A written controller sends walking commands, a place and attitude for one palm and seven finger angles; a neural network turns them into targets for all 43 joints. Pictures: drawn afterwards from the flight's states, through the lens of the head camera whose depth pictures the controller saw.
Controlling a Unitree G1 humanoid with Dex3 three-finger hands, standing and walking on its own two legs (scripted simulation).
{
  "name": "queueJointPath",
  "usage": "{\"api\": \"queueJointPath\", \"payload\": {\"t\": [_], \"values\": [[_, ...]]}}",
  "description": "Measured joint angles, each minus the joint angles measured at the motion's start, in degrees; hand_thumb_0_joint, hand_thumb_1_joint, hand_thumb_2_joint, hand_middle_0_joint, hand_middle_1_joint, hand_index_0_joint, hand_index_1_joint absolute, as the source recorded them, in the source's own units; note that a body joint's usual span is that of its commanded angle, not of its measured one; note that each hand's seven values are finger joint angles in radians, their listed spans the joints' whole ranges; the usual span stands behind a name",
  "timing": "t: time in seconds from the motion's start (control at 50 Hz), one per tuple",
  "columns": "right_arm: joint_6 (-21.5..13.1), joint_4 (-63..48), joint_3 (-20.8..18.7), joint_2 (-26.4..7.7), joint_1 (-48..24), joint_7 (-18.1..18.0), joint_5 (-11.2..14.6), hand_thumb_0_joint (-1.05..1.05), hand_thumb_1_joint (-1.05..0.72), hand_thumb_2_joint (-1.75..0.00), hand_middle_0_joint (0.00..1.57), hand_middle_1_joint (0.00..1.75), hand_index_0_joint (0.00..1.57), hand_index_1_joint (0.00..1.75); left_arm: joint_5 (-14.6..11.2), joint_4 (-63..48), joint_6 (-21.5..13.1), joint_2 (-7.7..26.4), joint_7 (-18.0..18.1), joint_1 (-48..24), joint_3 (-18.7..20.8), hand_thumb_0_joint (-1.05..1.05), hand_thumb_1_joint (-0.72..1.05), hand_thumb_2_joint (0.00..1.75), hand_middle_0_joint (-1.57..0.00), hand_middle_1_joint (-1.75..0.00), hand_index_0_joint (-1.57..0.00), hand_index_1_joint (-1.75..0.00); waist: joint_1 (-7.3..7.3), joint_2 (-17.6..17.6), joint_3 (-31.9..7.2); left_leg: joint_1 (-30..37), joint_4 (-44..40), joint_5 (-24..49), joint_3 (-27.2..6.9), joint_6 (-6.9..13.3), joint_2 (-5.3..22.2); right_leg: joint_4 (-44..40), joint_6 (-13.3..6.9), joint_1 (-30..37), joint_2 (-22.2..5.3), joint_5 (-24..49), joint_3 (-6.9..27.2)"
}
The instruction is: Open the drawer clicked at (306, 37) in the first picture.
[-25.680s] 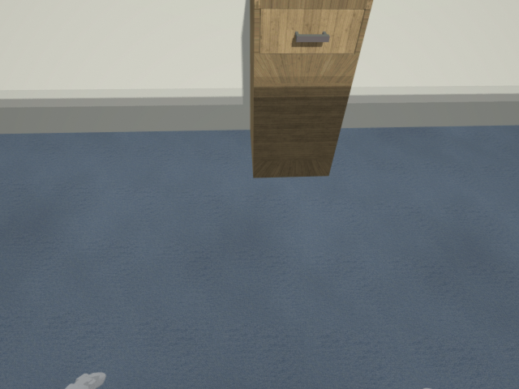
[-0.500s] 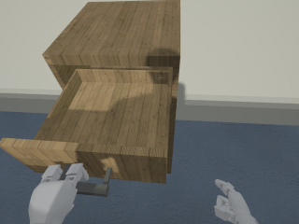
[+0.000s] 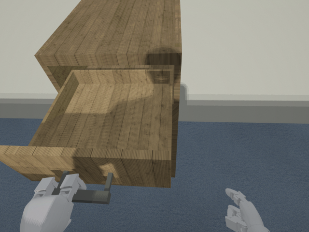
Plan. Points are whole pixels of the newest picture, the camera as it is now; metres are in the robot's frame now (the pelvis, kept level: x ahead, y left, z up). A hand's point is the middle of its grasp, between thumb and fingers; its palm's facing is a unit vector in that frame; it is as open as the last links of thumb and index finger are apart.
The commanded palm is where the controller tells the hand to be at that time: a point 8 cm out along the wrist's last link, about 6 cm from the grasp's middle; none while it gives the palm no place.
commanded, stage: pull the drawer open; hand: left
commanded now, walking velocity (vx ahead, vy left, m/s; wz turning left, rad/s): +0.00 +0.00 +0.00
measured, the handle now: (84, 186) +0.21 +0.19 +0.06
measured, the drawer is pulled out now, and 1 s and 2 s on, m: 0.30 0.30 0.30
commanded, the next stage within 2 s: open the thumb to release the handle in 0.06 s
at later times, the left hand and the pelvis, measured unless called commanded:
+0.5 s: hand (57, 209) +0.16 +0.24 +0.04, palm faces +0.01 -0.07 -1.00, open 8.7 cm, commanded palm +0.12 +0.25 +0.09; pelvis +0.00 -0.01 +0.01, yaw +1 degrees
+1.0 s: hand (62, 208) +0.16 +0.23 +0.04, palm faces +0.06 -0.09 -0.99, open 13.8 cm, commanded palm +0.13 +0.23 +0.09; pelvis -0.01 +0.00 +0.01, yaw +1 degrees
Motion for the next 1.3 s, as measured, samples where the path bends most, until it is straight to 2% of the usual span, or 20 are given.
{"api": "queueJointPath", "payload": {"t": [0.16, 0.24, 0.28, 0.34, 0.4, 0.54, 0.66, 0.76, 0.84, 0.92, 1.02, 1.3], "values": [[0.05, 0.23, 0.41, 0.65, -0.49, -0.39, 0.20, 0.01, -0.90, -0.90, 0.20, 0.30, 0.20, 0.30, 0.12, 0.48, -0.28, 0.32, 0.09, -0.44, -0.25, 0.00, 0.77, 0.81, -0.38, -1.35, -0.37, -1.35, 0.43, 0.11, -0.01, 0.21, -0.19, 0.02, -0.29, -0.05, -0.08, -0.19, -0.04, 0.32, -0.08, -0.09, -0.25], [0.72, 1.58, 0.57, 0.91, -1.48, -2.45, 0.09, 0.01, -0.90, -0.90, 0.20, 0.30, 0.20, 0.30, 2.12, 4.87, -2.40, 3.45, 0.90, -5.23, 2.01, -0.01, 0.75, 0.81, -0.39, -1.34, -0.37, -1.34, 1.29, -0.38, 1.07, 0.65, -0.49, 0.38, -0.84, -0.21, -0.33, -0.26, -0.25, 0.90, -0.35, -0.09, -0.77], [0.89, 2.32, 0.41, 1.00, -2.13, -3.05, 0.39, 0.01, -0.90, -0.90, 0.20, 0.30, 0.20, 0.30, 1.69, 6.78, -2.69, 4.21, 0.86, -7.46, 3.16, -0.01, 0.72, 0.81, -0.39, -1.34, -0.38, -1.34, 1.36, -0.31, 1.60, 0.89, -0.76, 0.67, -1.27, -0.31, -0.33, -0.71, -0.38, 1.37, -0.37, 0.14, -1.19], [0.75, 3.09, -0.01, 1.03, -2.75, -3.95, 0.99, 0.01, -0.90, -0.90, 0.20, 0.30, 0.20, 0.30, -0.76, 6.99, -2.17, 3.46, -0.60, -8.44, 2.30, -0.01, 0.65, 0.79, -0.39, -1.33, -0.39, -1.33, 0.94, 0.27, 2.07, 1.90, -1.81, 1.26, -1.83, -0.36, -0.30, -2.19, -0.40, 2.76, -0.37, 0.78, -1.73], [0.69, 3.51, -0.05, 1.08, -2.79, -4.63, 1.21, 0.01, -0.90, -0.90, 0.20, 0.30, 0.20, 0.30, -1.86, 7.39, -2.02, 2.47, -2.06, -8.47, 2.50, 0.00, 0.52, 0.74, -0.39, -1.31, -0.40, -1.31, 0.85, 0.04, 1.78, 3.17, -3.56, 2.05, -1.65, -0.40, -0.32, -3.67, -0.37, 3.85, -0.35, 1.49, -1.53], [0.46, 3.52, -0.08, 0.58, -3.21, -4.40, 0.97, 0.01, -0.90, -0.90, 0.20, 0.30, 0.20, 0.30, -0.73, 8.18, -3.70, 3.14, -2.59, -8.18, 3.70, 0.00, 0.13, 0.57, -0.36, -1.27, -0.36, -1.27, 0.80, -0.81, 2.24, 4.61, -5.44, 3.13, -1.30, -0.62, -0.03, -5.40, -0.60, 5.07, -0.01, 2.63, -1.18], [0.69, 3.54, -0.68, 0.21, -3.38, -4.24, 0.70, 0.01, -0.90, -0.90, 0.20, 0.30, 0.20, 0.30, -0.76, 8.15, -4.91, 3.29, -2.00, -7.32, 4.05, 0.00, -0.23, 0.42, -0.34, -1.23, -0.33, -1.22, 0.77, -0.79, 2.56, 4.63, -5.68, 3.53, -1.12, -0.46, -0.07, -5.75, -0.45, 5.09, -0.03, 3.15, -0.99], [0.94, 3.97, -1.00, 0.32, -3.34, -4.36, 0.54, 0.01, -0.90, -0.90, 0.20, 0.30, 0.20, 0.30, -0.15, 8.99, -5.59, 3.15, -1.10, -8.60, 3.86, 0.00, -0.39, 0.35, -0.33, -1.21, -0.33, -1.22, 0.88, -0.69, 2.98, 4.01, -5.29, 3.73, -1.27, -0.29, -0.29, -5.55, -0.31, 4.65, -0.25, 3.35, -1.12], [0.65, 3.93, -1.39, 0.43, -2.72, -3.63, 0.33, 0.01, -0.90, -0.90, 0.20, 0.30, 0.20, 0.30, -0.89, 7.77, -2.96, 0.71, -1.32, -9.18, 1.73, 0.00, -0.45, 0.32, -0.32, -1.20, -0.33, -1.21, 0.81, 0.05, 2.81, 3.54, -4.78, 3.72, -1.60, -0.04, -0.57, -5.43, -0.07, 4.53, -0.56, 3.38, -1.41], [0.57, 4.10, -0.91, 0.86, -2.19, -3.48, 0.18, 0.01, -0.90, -0.90, 0.20, 0.30, 0.20, 0.30, 0.58, 8.15, -1.42, -0.66, -1.32, -10.70, 0.05, 0.00, -0.48, 0.31, -0.32, -1.20, -0.33, -1.21, 1.08, 0.18, 2.32, 3.50, -4.51, 3.59, -1.42, 0.15, -0.84, -4.99, 0.14, 4.38, -0.81, 3.19, -1.22], [0.32, 4.23, 0.03, 1.68, -2.10, -3.43, 0.61, 0.01, -0.90, -0.90, 0.20, 0.30, 0.20, 0.30, 1.45, 9.31, 0.12, -0.39, -2.13, -12.57, -0.92, 0.00, -0.49, 0.30, -0.32, -1.20, -0.32, -1.20, 1.13, 0.11, 2.32, 4.30, -4.71, 3.56, -1.15, 0.19, -0.81, -5.07, 0.16, 5.03, -0.76, 3.20, -0.93], [-0.02, 3.65, 0.32, 0.79, -2.59, -3.90, 1.13, 0.01, -0.90, -0.90, 0.20, 0.30, 0.20, 0.30, -0.83, 4.37, 2.59, 1.46, -6.66, -12.12, -1.60, 0.00, -0.49, 0.30, -0.32, -1.20, -0.37, -1.22, 1.57, 0.98, 3.17, 9.09, -8.23, 4.68, -1.56, 0.34, -0.90, -9.00, 0.36, 10.20, -0.80, 4.37, -1.26]]}}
